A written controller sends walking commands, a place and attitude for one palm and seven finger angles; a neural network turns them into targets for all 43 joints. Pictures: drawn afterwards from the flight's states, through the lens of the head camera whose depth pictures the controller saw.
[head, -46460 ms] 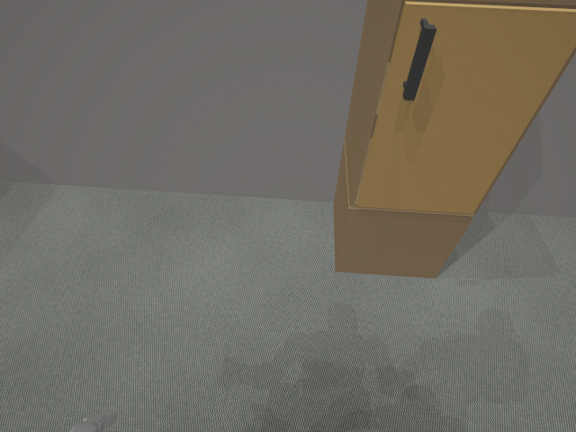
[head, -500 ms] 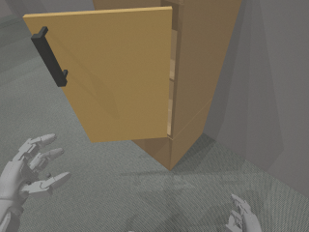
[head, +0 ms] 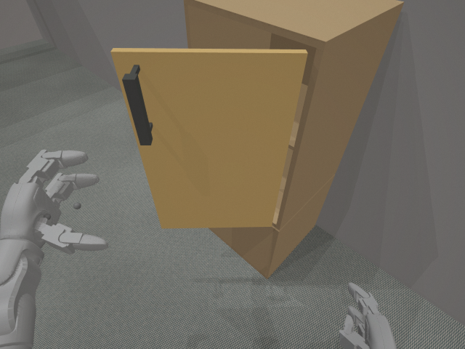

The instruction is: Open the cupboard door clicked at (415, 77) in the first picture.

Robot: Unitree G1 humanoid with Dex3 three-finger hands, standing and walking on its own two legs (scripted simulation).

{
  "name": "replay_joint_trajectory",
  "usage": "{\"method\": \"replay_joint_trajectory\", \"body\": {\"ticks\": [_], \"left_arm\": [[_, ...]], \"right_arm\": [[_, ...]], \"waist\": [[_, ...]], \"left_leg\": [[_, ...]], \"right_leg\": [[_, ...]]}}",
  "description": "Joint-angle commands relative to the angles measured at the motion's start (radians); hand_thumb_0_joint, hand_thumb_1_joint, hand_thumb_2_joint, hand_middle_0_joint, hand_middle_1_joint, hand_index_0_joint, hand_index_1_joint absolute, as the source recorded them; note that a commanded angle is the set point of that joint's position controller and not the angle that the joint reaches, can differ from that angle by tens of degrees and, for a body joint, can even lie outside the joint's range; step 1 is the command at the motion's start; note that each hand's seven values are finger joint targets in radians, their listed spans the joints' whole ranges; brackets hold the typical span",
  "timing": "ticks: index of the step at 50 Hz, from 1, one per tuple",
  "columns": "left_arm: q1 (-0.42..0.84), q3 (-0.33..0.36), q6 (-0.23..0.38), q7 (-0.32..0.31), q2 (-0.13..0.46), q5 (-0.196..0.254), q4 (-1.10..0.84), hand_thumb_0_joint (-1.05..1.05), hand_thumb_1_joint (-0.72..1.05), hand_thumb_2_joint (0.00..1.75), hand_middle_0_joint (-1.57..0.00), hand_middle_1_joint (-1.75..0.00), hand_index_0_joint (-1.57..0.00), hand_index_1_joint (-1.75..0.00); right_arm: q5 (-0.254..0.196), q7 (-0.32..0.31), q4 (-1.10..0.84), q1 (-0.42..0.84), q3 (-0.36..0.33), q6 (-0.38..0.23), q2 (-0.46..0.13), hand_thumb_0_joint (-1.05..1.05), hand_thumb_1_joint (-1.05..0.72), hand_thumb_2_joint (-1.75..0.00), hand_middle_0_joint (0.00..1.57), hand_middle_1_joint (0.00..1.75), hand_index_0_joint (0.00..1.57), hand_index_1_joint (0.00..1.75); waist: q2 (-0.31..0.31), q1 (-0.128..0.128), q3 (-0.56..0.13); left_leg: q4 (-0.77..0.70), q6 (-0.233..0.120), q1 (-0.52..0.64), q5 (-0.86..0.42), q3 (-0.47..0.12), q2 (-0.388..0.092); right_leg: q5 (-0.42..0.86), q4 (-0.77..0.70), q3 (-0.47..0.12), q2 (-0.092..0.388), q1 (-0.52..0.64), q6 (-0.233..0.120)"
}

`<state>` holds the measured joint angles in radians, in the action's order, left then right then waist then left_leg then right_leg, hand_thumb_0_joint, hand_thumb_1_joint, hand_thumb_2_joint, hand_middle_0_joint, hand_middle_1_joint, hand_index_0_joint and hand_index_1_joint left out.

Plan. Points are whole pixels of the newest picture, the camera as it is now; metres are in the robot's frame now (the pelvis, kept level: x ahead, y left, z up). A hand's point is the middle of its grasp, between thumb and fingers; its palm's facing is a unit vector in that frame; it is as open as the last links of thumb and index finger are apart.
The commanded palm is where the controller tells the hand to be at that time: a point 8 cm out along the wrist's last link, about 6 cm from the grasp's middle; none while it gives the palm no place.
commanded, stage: raise the hand with hooked fingers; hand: left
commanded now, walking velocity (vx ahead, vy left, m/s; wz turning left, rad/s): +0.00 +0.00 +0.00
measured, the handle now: (141, 106) +0.52 +0.25 +0.16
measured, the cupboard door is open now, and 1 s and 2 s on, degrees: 45 45 45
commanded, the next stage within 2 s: move the hooked fingers beside the handle in 0.78 s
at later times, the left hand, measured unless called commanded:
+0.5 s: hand (70, 184) +0.29 +0.27 +0.17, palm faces +0.14 -0.99 -0.05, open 14.0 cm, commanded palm +0.25 +0.32 +0.18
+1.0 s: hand (93, 175) +0.30 +0.24 +0.18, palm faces +0.20 -0.98 -0.04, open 14.0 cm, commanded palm +0.27 +0.29 +0.18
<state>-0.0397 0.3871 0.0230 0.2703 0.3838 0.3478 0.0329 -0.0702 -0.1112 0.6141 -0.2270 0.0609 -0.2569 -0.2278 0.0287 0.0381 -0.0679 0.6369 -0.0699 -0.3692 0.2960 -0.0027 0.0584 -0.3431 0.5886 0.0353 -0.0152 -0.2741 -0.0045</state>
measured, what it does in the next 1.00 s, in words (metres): shifts its weight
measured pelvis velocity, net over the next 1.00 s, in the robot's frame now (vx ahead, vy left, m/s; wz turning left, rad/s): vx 0.00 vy -0.05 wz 0.00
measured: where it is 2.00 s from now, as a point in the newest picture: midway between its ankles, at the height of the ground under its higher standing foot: outside the picture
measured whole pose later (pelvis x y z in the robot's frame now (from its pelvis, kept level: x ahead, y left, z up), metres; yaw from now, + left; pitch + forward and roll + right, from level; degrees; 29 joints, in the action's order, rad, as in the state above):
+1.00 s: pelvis +0.00 -0.05 +0.01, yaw +0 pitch -1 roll +0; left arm 0.16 0.48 -0.16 0.31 0.46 0.32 0.21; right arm -0.09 -0.12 0.64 -0.21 0.07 -0.18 -0.25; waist 0.04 0.03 -0.05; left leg 0.52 -0.01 -0.26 0.25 -0.03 0.02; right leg -0.31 0.50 0.05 -0.06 -0.18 -0.07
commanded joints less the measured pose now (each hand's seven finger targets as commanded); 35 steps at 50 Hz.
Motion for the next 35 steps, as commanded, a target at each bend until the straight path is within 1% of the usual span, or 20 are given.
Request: {"method": "replay_joint_trajectory", "body": {"ticks": [1, 2, 3, 6, 7, 9, 11, 12, 14, 15, 18, 19, 20, 22, 24, 27, 28, 31, 32, 35], "left_arm": [[0.278, 0.066, -0.095, 0.015, 0.218, -0.014, -0.154, 0.00, -0.50, 0.30, -0.30, -1.20, -0.30, -1.20], [0.312, 0.085, -0.104, 0.011, 0.246, -0.019, -0.175, 0.00, -0.50, 0.30, -0.30, -1.20, -0.30, -1.20], [0.364, 0.087, -0.103, 0.008, 0.254, -0.024, -0.208, 0.00, -0.50, 0.30, -0.30, -1.20, -0.30, -1.20], [0.466, 0.120, -0.068, -0.008, 0.299, -0.030, -0.274, 0.00, -0.50, 0.30, -0.30, -1.20, -0.30, -1.20], [0.487, 0.130, -0.058, -0.011, 0.322, -0.036, -0.279, 0.00, -0.50, 0.30, -0.30, -1.20, -0.30, -1.20], [0.512, 0.119, -0.059, -0.005, 0.307, -0.038, -0.221, 0.00, -0.50, 0.30, -0.30, -1.20, -0.30, -1.20], [0.525, 0.119, -0.085, 0.011, 0.308, -0.035, -0.140, 0.00, -0.50, 0.30, -0.30, -1.20, -0.30, -1.20], [0.515, 0.126, -0.112, 0.021, 0.320, -0.037, -0.091, 0.00, -0.50, 0.30, -0.30, -1.20, -0.30, -1.20], [0.546, 0.111, -0.167, 0.040, 0.322, -0.035, -0.031, 0.00, -0.50, 0.30, -0.30, -1.20, -0.30, -1.20], [0.529, 0.084, -0.192, 0.051, 0.293, -0.037, 0.001, 0.00, -0.50, 0.30, -0.30, -1.20, -0.30, -1.20], [0.474, 0.068, -0.230, 0.070, 0.273, -0.035, 0.004, 0.00, -0.50, 0.30, -0.30, -1.20, -0.30, -1.20], [0.483, 0.073, -0.223, 0.070, 0.281, -0.033, -0.044, 0.00, -0.50, 0.30, -0.30, -1.20, -0.30, -1.20], [0.477, 0.095, -0.214, 0.066, 0.301, -0.031, -0.062, 0.00, -0.50, 0.30, -0.30, -1.20, -0.30, -1.20], [0.488, 0.133, -0.171, 0.050, 0.342, -0.027, -0.150, 0.00, -0.50, 0.30, -0.30, -1.20, -0.30, -1.20], [0.513, 0.171, -0.126, 0.028, 0.368, -0.024, -0.199, 0.00, -0.50, 0.30, -0.30, -1.20, -0.30, -1.20], [0.528, 0.197, -0.086, -0.004, 0.389, -0.032, -0.200, 0.00, -0.50, 0.30, -0.30, -1.20, -0.30, -1.20], [0.528, 0.181, -0.090, -0.007, 0.366, -0.038, -0.174, 0.00, -0.50, 0.30, -0.30, -1.20, -0.30, -1.20], [0.513, 0.137, -0.116, -0.003, 0.320, -0.043, -0.107, 0.00, -0.50, 0.30, -0.30, -1.20, -0.30, -1.20], [0.497, 0.117, -0.132, 0.006, 0.303, -0.043, -0.084, 0.00, -0.50, 0.30, -0.30, -1.20, -0.30, -1.20], [0.481, 0.105, -0.167, 0.033, 0.299, -0.032, -0.052, 0.00, -0.50, 0.30, -0.30, -1.20, -0.30, -1.20]], "right_arm": [[-0.007, -0.023, -0.157, 0.095, -0.048, -0.031, -0.160, 0.00, -0.90, -0.90, 0.20, 0.30, 0.20, 0.30], [-0.005, -0.024, -0.158, 0.102, -0.045, -0.026, -0.156, 0.00, -0.90, -0.90, 0.20, 0.30, 0.20, 0.30], [-0.004, -0.024, -0.161, 0.107, -0.043, -0.024, -0.153, 0.00, -0.90, -0.90, 0.20, 0.30, 0.20, 0.30], [0.006, -0.025, -0.157, 0.118, -0.032, -0.026, -0.143, 0.00, -0.90, -0.90, 0.20, 0.30, 0.20, 0.30], [0.008, -0.025, -0.151, 0.114, -0.027, -0.024, -0.142, 0.00, -0.90, -0.90, 0.20, 0.30, 0.20, 0.30], [0.005, -0.030, -0.139, 0.115, -0.023, -0.024, -0.141, 0.00, -0.90, -0.90, 0.20, 0.30, 0.20, 0.30], [0.000, -0.035, -0.126, 0.119, -0.023, -0.021, -0.147, 0.00, -0.90, -0.90, 0.20, 0.30, 0.20, 0.30], [-0.003, -0.038, -0.124, 0.118, -0.023, -0.015, -0.149, 0.00, -0.90, -0.90, 0.20, 0.30, 0.20, 0.30], [-0.011, -0.042, -0.125, 0.126, -0.022, -0.010, -0.157, 0.00, -0.90, -0.90, 0.20, 0.30, 0.20, 0.30], [-0.014, -0.041, -0.129, 0.127, -0.024, -0.010, -0.160, 0.00, -0.90, -0.90, 0.20, 0.30, 0.20, 0.30], [-0.019, -0.028, -0.149, 0.128, -0.029, -0.003, -0.163, 0.00, -0.90, -0.90, 0.20, 0.30, 0.20, 0.30], [-0.017, -0.024, -0.156, 0.133, -0.032, -0.003, -0.161, 0.00, -0.90, -0.90, 0.20, 0.30, 0.20, 0.30], [-0.014, -0.021, -0.161, 0.132, -0.032, -0.001, -0.161, 0.00, -0.90, -0.90, 0.20, 0.30, 0.20, 0.30], [-0.007, -0.014, -0.165, 0.137, -0.031, 0.000, -0.154, 0.00, -0.90, -0.90, 0.20, 0.30, 0.20, 0.30], [-0.001, -0.013, -0.163, 0.136, -0.033, -0.003, -0.150, 0.00, -0.90, -0.90, 0.20, 0.30, 0.20, 0.30], [0.003, -0.015, -0.142, 0.125, -0.033, -0.004, -0.147, 0.00, -0.90, -0.90, 0.20, 0.30, 0.20, 0.30], [-0.001, -0.017, -0.141, 0.129, -0.033, -0.005, -0.146, 0.00, -0.90, -0.90, 0.20, 0.30, 0.20, 0.30], [-0.008, -0.023, -0.132, 0.126, -0.035, -0.006, -0.149, 0.00, -0.90, -0.90, 0.20, 0.30, 0.20, 0.30], [-0.010, -0.025, -0.131, 0.123, -0.035, -0.002, -0.150, 0.00, -0.90, -0.90, 0.20, 0.30, 0.20, 0.30], [-0.015, -0.029, -0.138, 0.129, -0.038, 0.000, -0.157, 0.00, -0.90, -0.90, 0.20, 0.30, 0.20, 0.30]], "waist": [[0.047, -0.004, -0.087], [0.045, 0.002, -0.096], [0.047, -0.005, -0.127], [0.103, -0.003, -0.182], [0.119, 0.001, -0.181], [0.132, -0.008, -0.152], [0.112, -0.011, -0.119], [0.107, -0.002, -0.103], [0.090, -0.008, -0.085], [0.067, -0.011, -0.075], [0.043, -0.002, -0.098], [0.056, 0.001, -0.121], [0.042, 0.006, -0.140], [0.047, 0.013, -0.168], [0.082, 0.013, -0.185], [0.100, 0.012, -0.155], [0.125, 0.002, -0.131], [0.144, -0.007, -0.099], [0.104, -0.009, -0.077], [0.053, -0.012, -0.098]], "left_leg": [[-0.196, 0.069, 0.196, -0.128, -0.151, -0.088], [-0.197, 0.066, 0.217, -0.145, -0.147, -0.087], [-0.202, 0.069, 0.243, -0.147, -0.153, -0.089], [-0.217, 0.082, 0.319, -0.170, -0.170, -0.092], [-0.224, 0.087, 0.333, -0.168, -0.172, -0.094], [-0.246, 0.094, 0.338, -0.134, -0.187, -0.097], [-0.261, 0.090, 0.318, -0.096, -0.187, -0.094], [-0.263, 0.082, 0.300, -0.075, -0.172, -0.086], [-0.267, 0.076, 0.279, -0.057, -0.170, -0.080], [-0.268, 0.076, 0.274, -0.060, -0.173, -0.081], [-0.254, 0.070, 0.274, -0.094, -0.162, -0.075], [-0.245, 0.069, 0.291, -0.126, -0.157, -0.074], [-0.241, 0.068, 0.294, -0.136, -0.156, -0.073], [-0.230, 0.063, 0.312, -0.180, -0.142, -0.072], [-0.229, 0.061, 0.328, -0.206, -0.127, -0.070], [-0.233, 0.058, 0.316, -0.198, -0.112, -0.070], [-0.236, 0.055, 0.312, -0.185, -0.106, -0.066], [-0.237, 0.050, 0.297, -0.143, -0.099, -0.061], [-0.232, 0.043, 0.283, -0.143, -0.092, -0.061], [-0.211, 0.031, 0.271, -0.155, -0.079, -0.052]], "right_leg": [[0.134, -0.090, 0.042, -0.011, -0.075, -0.025], [0.145, -0.101, 0.037, -0.013, -0.064, -0.028], [0.142, -0.102, 0.038, -0.013, -0.059, -0.027], [0.143, -0.110, 0.033, -0.013, -0.048, -0.031], [0.143, -0.118, 0.029, -0.017, -0.041, -0.034], [0.129, -0.127, 0.029, -0.013, -0.050, -0.034], [0.125, -0.142, 0.029, -0.009, -0.043, -0.035], [0.125, -0.158, 0.025, -0.010, -0.031, -0.038], [0.125, -0.165, 0.028, -0.004, -0.027, -0.038], [0.128, -0.164, 0.033, -0.003, -0.033, -0.037], [0.148, -0.166, 0.033, -0.003, -0.021, -0.037], [0.164, -0.163, 0.032, -0.004, -0.014, -0.038], [0.165, -0.162, 0.031, -0.005, -0.007, -0.037], [0.181, -0.170, 0.025, -0.010, 0.017, -0.039], [0.186, -0.172, 0.022, -0.012, 0.025, -0.038], [0.179, -0.186, 0.018, -0.014, 0.030, -0.037], [0.171, -0.189, 0.015, -0.011, 0.019, -0.037], [0.154, -0.195, 0.013, -0.005, 0.002, -0.034], [0.162, -0.208, 0.008, -0.005, 0.011, -0.035], [0.181, -0.205, 0.003, -0.001, 0.017, -0.026]]}}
